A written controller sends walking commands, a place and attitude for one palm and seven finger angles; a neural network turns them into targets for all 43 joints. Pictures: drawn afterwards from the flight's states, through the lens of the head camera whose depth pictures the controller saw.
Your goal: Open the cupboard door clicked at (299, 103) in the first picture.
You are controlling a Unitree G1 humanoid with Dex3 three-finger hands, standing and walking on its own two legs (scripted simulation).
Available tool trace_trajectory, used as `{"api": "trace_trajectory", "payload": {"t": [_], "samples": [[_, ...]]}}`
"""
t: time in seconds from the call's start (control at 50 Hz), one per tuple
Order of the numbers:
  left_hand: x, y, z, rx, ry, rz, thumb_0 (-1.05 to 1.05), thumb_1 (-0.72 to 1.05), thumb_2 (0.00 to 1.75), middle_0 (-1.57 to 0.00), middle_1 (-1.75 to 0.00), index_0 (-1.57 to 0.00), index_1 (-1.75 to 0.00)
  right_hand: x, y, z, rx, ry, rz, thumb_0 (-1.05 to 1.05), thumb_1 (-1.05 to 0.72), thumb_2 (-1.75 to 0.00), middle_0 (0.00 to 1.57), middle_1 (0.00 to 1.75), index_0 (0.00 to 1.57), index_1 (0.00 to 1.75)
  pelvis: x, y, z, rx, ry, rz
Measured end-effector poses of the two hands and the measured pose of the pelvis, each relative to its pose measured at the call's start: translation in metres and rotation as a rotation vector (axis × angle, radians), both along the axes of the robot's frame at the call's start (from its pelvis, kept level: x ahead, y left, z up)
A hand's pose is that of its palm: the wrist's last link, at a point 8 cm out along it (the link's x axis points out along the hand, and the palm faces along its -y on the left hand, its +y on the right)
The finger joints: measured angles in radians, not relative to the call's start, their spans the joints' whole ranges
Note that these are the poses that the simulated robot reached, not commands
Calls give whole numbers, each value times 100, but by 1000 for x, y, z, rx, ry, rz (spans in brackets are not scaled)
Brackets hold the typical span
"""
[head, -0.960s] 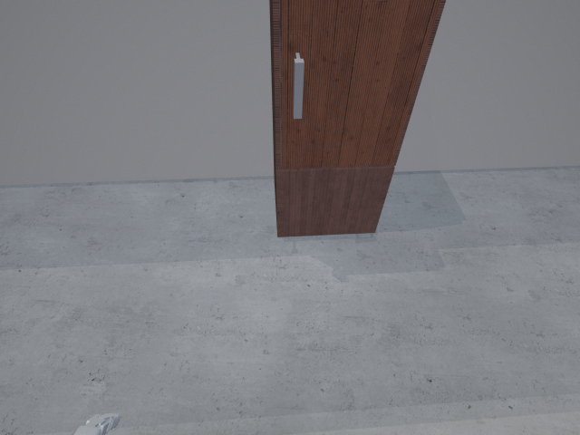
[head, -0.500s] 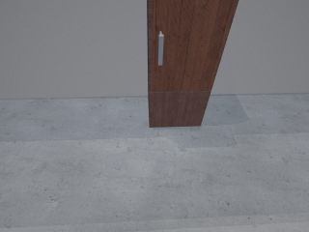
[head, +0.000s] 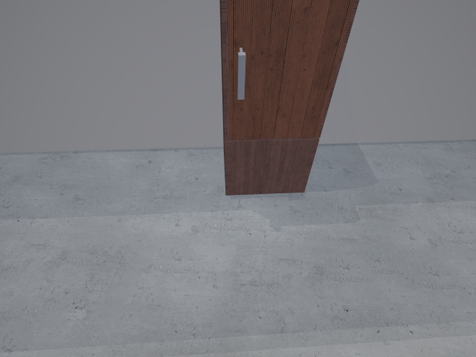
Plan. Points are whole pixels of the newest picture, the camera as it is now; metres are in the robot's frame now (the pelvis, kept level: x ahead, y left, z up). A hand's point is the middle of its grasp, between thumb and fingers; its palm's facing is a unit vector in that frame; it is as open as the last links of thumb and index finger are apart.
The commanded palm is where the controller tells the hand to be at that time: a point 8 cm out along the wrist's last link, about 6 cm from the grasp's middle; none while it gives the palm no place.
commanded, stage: look at it before walking up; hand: left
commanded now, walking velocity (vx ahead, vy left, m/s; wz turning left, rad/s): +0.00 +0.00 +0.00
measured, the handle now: (240, 74) +1.03 +0.05 -0.03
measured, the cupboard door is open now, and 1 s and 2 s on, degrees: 0 0 0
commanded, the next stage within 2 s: walk to a spot facing it in 0.48 s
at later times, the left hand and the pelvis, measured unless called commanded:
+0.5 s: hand out of the picture +0.08 +0.25 -0.16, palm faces -0.03 -0.94 -0.33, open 7.4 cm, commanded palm none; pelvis +0.01 +0.00 +0.00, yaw +0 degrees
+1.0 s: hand out of the picture +0.07 +0.18 -0.18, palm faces -0.16 -0.95 -0.28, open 7.4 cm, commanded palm none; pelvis -0.01 -0.03 -0.03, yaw -12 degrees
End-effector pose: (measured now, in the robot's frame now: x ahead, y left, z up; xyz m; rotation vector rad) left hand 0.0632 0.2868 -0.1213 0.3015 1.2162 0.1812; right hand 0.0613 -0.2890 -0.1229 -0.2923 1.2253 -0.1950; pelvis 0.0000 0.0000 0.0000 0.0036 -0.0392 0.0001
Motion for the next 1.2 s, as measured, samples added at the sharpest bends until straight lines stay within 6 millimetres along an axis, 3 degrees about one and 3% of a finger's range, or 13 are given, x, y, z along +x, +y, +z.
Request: {"api": "trace_trajectory", "payload": {"t": [0.72, 0.88, 1.02, 1.2], "samples": [[11, 0, -1, 11, 25, -1, 1, 91, 90, -20, -30, -20, -30, 24, 1, 1, -5, -39, -13, 1, -90, -90, 20, 30, 20, 30, 11, -1, -1, 2, 10, -38], [8, -30, -19, -34, 83, -60, 1, 91, 90, -20, -30, -20, -30, -6, 15, -19, 58, -46, -112, 0, -90, -90, 20, 30, 20, 30, 0, -8, -13, 33, 12, -129], [4, -69, -23, -32, 77, -116, 1, 91, 90, -20, -30, -20, -30, -45, 2, -51, 123, -18, -221, 1, -90, -90, 20, 30, 21, 30, -10, -30, -27, 29, 2, -206], [-1, -95, -6, -53, 102, -172, 1, 91, 90, -20, -30, -20, -30, -74, -13, -26, 112, -23, -311, 1, -90, -90, 20, 30, 20, 30, -23, -39, -5, 51, 42, -299]]}}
